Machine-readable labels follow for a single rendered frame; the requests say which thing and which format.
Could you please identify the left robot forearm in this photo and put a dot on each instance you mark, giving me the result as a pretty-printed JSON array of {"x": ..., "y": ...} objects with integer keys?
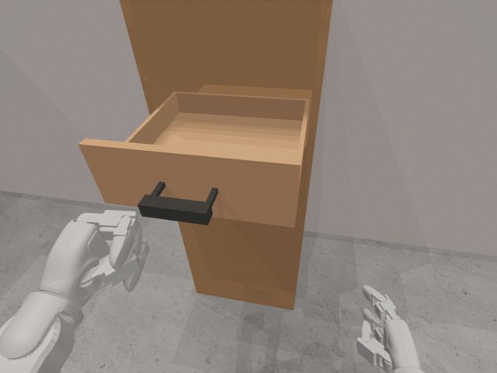
[{"x": 40, "y": 337}]

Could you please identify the robot right hand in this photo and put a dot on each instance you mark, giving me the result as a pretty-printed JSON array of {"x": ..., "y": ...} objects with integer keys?
[{"x": 394, "y": 346}]

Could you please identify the drawer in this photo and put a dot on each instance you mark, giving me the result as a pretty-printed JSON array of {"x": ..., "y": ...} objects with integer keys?
[{"x": 249, "y": 147}]

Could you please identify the handle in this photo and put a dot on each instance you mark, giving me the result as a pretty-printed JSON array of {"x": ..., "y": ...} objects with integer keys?
[{"x": 175, "y": 209}]

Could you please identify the robot left hand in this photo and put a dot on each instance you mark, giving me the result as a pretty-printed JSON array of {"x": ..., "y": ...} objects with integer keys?
[{"x": 112, "y": 239}]

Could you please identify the cabinet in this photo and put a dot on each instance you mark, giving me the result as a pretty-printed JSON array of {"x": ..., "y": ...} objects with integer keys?
[{"x": 274, "y": 48}]

